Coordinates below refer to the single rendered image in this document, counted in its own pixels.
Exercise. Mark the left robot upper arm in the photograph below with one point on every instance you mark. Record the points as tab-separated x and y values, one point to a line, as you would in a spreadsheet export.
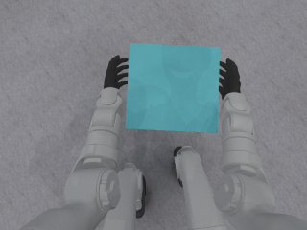
88	195

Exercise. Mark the robot left forearm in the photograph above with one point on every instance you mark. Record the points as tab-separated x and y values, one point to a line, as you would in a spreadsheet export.
100	150

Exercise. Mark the robot left foot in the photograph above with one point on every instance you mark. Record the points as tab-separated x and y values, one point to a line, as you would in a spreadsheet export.
140	212

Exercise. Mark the left robot thigh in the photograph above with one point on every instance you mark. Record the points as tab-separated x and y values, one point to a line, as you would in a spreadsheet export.
123	216

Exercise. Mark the robot right forearm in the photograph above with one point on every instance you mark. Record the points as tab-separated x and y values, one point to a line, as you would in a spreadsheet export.
238	139

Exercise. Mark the carton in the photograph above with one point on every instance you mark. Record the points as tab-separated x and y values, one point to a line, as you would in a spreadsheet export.
173	88

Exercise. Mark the right robot upper arm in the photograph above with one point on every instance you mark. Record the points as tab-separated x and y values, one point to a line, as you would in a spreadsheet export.
248	204

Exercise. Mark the robot left hand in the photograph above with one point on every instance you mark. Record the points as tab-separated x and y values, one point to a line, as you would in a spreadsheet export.
112	77

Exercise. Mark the robot right hand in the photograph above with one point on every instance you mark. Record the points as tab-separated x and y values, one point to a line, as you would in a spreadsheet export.
231	81

